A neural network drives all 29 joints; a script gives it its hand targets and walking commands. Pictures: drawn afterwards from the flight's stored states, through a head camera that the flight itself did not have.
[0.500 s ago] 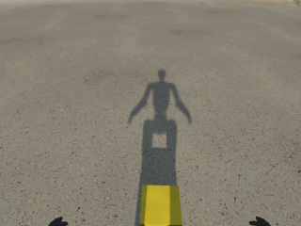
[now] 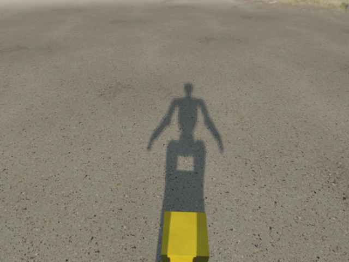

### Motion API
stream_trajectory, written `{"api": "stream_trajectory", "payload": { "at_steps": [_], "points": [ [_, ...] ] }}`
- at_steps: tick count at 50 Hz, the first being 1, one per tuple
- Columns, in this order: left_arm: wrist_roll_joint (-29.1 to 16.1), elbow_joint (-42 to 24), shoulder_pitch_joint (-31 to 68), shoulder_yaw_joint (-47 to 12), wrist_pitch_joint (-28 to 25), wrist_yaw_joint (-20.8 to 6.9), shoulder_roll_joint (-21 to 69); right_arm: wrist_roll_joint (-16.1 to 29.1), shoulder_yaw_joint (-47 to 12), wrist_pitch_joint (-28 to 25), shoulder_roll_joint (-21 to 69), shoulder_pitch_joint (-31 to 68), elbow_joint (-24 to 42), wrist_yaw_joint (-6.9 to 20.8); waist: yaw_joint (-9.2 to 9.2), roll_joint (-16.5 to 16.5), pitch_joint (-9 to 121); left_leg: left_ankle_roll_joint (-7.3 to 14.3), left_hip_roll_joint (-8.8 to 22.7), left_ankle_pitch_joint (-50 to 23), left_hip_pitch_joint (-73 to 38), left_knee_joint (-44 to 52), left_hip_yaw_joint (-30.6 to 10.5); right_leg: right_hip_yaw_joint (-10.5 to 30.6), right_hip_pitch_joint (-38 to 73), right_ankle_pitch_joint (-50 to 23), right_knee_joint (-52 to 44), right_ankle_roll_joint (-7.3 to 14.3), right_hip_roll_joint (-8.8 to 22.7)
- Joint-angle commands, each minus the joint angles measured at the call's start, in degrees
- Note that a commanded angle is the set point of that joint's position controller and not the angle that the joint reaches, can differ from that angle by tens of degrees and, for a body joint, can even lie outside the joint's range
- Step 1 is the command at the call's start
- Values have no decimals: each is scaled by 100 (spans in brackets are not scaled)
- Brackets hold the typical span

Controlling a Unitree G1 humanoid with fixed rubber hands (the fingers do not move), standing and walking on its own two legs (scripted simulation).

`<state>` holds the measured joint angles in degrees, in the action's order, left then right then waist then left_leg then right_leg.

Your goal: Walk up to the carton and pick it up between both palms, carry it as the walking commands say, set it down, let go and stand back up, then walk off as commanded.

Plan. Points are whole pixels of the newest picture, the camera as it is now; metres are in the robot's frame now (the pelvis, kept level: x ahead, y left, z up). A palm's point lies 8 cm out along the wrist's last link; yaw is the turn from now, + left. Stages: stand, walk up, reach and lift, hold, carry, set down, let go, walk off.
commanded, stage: stand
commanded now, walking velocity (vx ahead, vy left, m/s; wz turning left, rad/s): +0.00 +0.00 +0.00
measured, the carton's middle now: (184, 243) +0.46 -0.03 -0.65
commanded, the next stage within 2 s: walk off in 1.06 s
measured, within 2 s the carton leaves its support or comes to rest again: neither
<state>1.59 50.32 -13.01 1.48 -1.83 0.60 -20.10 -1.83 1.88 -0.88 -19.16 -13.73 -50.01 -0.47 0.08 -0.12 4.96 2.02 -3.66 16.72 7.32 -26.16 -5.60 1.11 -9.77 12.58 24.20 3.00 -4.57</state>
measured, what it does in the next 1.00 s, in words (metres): stands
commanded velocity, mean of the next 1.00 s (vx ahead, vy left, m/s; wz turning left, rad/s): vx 0.00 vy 0.00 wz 0.00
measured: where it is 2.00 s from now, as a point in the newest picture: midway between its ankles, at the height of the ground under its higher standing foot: outside the picture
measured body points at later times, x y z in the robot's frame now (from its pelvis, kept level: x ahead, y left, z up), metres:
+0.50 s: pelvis -0.03 +0.00 +0.00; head -0.06 +0.00 +0.45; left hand +0.05 +0.31 -0.11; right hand +0.06 -0.31 -0.11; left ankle -0.03 +0.10 -0.74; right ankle +0.01 -0.09 -0.74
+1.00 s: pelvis -0.02 -0.01 +0.00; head -0.05 +0.00 +0.45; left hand +0.06 +0.31 -0.12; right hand +0.08 -0.31 -0.11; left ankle -0.03 +0.10 -0.74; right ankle +0.01 -0.09 -0.74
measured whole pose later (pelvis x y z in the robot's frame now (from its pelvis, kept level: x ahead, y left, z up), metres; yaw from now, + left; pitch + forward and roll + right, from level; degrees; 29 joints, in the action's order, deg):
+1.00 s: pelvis -0.02 -0.01 +0.00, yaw +1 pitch -3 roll +0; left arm 0.7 61.7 -8.0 -0.4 -1.9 0.4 -21.8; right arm -0.5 -0.4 -1.1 -20.8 -9.6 -59.7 -0.7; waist 0.8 0.3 1.3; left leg 1.2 -3.5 12.6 6.2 -22.0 -6.9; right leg 0.0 -8.1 8.5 19.5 3.4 -4.3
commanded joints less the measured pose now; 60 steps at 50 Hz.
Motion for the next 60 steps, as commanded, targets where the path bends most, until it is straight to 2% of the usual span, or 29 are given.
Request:
{"api": "stream_trajectory", "payload": {
  "at_steps": [1, 2, 4, 6, 12, 13, 15, 17, 20, 21, 24, 28, 29, 32, 33, 34, 38, 39, 41, 42, 44, 45, 48, 50, 51, 53, 56, 57, 60],
  "points": [
    [-52, -219, 388, 208, -181, 31, -1027, -30, 198, -144, -1035, 470, 306, -36, 65, 15, -411, 20, 757, -637, 449, 614, -772, 1042, 59, -740, -423, -30, 965],
    [-4, -179, 539, 190, -146, 32, -1011, 0, 207, -144, -1074, 476, 338, -20, -54, -67, -382, -9, 760, -732, 467, 548, -773, 988, 58, -709, -469, -43, 962],
    [-59, -116, 395, 171, -154, 34, -1050, 7, 175, -140, -1090, 462, 249, -43, 105, -44, -389, 17, 767, -999, 489, 537, -757, 1024, 210, -955, -444, -29, 944],
    [-21, -36, 463, 144, -118, 34, -1033, 59, 182, -137, -1084, 423, 139, -53, 23, 55, -397, -24, 719, -629, 443, 591, -767, 973, 135, -648, -499, -63, 957],
    [-6, 98, 623, 116, -105, 26, -1072, 49, 159, -123, -1106, 480, 21, -22, 11, -234, -593, -2, 724, -337, 710, 721, -811, 965, 139, -226, -577, -71, 954],
    [-74, 168, 541, 130, -123, 10, -1080, 27, 98, -142, -1072, 535, -73, -23, 99, 19, -628, 13, 755, -277, 705, 715, -824, 1015, 114, -80, -664, -81, 972],
    [-58, 252, 530, 161, -81, 7, -1143, 70, 110, -127, -1080, 455, -150, -29, 48, -177, -659, 15, 722, -204, 696, 697, -762, 1057, 94, 50, -757, -102, 982],
    [-61, 255, 502, 92, -96, -21, -1163, 83, 87, -151, -1133, 429, -234, -36, 83, 144, -677, 38, 758, -209, 653, 695, -836, 1043, 6, 126, -765, -62, 1022],
    [-65, 414, 623, 126, -85, -19, -1237, 36, 72, -119, -1139, 481, -272, -28, 25, -1, -880, 58, 742, -138, 651, 730, -842, 1004, -132, 286, -844, -82, 1004],
    [3, 399, 545, 130, -92, -13, -1145, 28, 140, -118, -1248, 447, -301, -22, 137, -226, -630, 34, 718, 55, 749, 847, -944, 925, 85, 181, -713, -76, 938],
    [-22, 518, 575, 121, -97, -26, -1279, 60, 65, -125, -1248, 368, -383, -17, 50, -73, -618, 41, 718, -41, 692, 752, -813, 1065, 64, 531, -856, -61, 1024],
    [-50, 603, 578, 104, -98, -14, -1251, 73, 71, -120, -1272, 316, -488, -28, 64, 123, -553, 81, 700, -152, 581, 793, -855, 1088, 85, 472, -893, -57, 1052],
    [-50, 600, 540, 106, -110, -24, -1290, 104, 46, -125, -1301, 399, -503, -13, 97, -187, -703, 69, 767, -204, 667, 803, -836, 1042, 34, 366, -900, -59, 1040],
    [-68, 723, 562, 58, -103, -7, -1226, 82, 36, -132, -1215, 378, -513, -32, 67, 112, -515, 16, 748, -436, 556, 784, -780, 991, 228, 158, -815, -91, 1021],
    [-106, 697, 581, -13, -105, -21, -1064, 107, 50, -131, -1301, 418, -521, -38, 110, -2, -555, 48, 754, -496, 543, 751, -847, 982, 148, -31, -869, -56, 1025],
    [-45, 707, 650, 53, -78, 13, -1286, 129, 53, -109, -1338, 314, -592, -35, -11, 102, -565, 39, 694, -487, 481, 717, -818, 1043, 164, 16, -874, -71, 1047],
    [-71, 812, 597, -23, -118, 25, -1126, 125, 40, -122, -1294, 517, -523, -49, 26, -174, -195, -2, 801, -1154, 278, 723, -819, 856, 518, -870, -683, -99, 1077],
    [-93, 791, 603, 18, -116, 30, -1292, 113, -1, -111, -1279, 506, -595, -37, 118, -215, -455, -27, 775, -1095, 452, 747, -834, 845, 460, -810, -721, -107, 1042],
    [-112, 821, 662, -2, -97, 22, -1204, 128, -22, -110, -1231, 433, -640, -45, 0, -23, -543, 13, 796, -1083, 531, 797, -841, 857, 471, -902, -703, -125, 1091],
    [-82, 812, 619, -30, -94, 5, -1097, 133, 13, -111, -1301, 523, -623, -71, 93, 47, -565, -7, 769, -919, 483, 757, -815, 861, 366, -711, -790, -142, 1042],
    [-118, 841, 668, 9, -87, 26, -1246, 152, 18, -82, -1313, 501, -650, -49, 57, -83, -478, -33, 774, -1034, 408, 823, -809, 859, 449, -840, -783, -141, 1046],
    [-85, 856, 780, 14, -74, 32, -1249, 123, -27, -102, -1172, 552, -671, -67, 31, 84, -459, -3, 776, -978, 410, 814, -783, 841, 451, -943, -738, -120, 1096],
    [-85, 922, 706, 25, -76, 15, -1215, 135, -35, -92, -1299, 534, -752, -62, 114, -196, -661, -42, 810, -879, 461, 796, -773, 950, 288, -585, -828, -93, 1106],
    [-81, 931, 756, 40, -64, 26, -1272, 136, -38, -82, -1242, 499, -692, -61, 4, -156, -668, 16, 806, -656, 497, 804, -738, 977, 322, -278, -913, -55, 1112],
    [-100, 916, 657, 16, -75, 27, -1251, 109, -19, -89, -1309, 536, -741, -54, 69, 10, -606, 16, 813, -608, 489, 841, -806, 931, 380, -398, -891, -78, 1082],
    [-110, 941, 696, 19, -73, 14, -1268, 151, -35, -96, -1252, 536, -703, -44, 93, -112, -672, 20, 744, -557, 565, 805, -760, 1021, 374, -68, -926, -78, 1082],
    [-86, 953, 800, 28, -93, -1, -1271, 106, -26, -103, -1332, 652, -682, -40, 42, 97, -457, -15, 810, -804, 399, 944, -774, 906, 445, -528, -876, -62, 1104],
    [-119, 971, 712, -10, -89, -11, -1208, 117, -17, -101, -1407, 673, -712, -28, 89, -113, -491, -19, 807, -848, 440, 913, -782, 889, 494, -733, -870, -84, 1051],
    [-109, 994, 677, -17, -98, 2, -1236, 114, -42, -112, -1350, 605, -706, -43, 25, -16, -378, -8, 829, -919, 301, 888, -714, 883, 489, -755, -858, -67, 1086]
  ]
}}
